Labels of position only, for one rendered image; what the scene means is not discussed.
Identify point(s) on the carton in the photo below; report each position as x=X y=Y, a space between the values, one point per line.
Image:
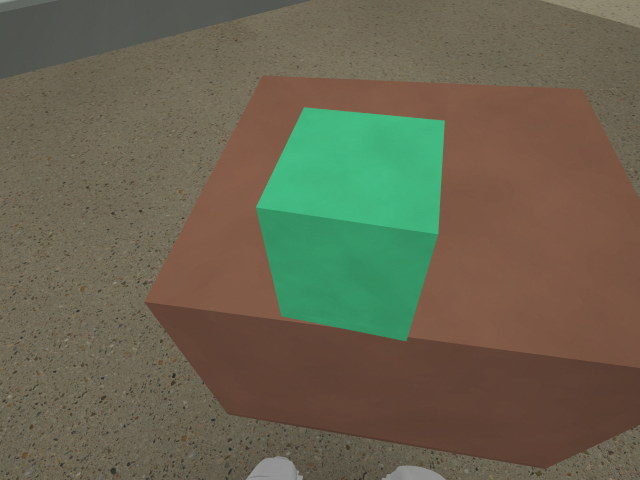
x=350 y=219

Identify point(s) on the pedestal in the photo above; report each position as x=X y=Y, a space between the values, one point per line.
x=525 y=343

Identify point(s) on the left robot thigh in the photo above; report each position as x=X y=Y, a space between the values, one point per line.
x=275 y=469

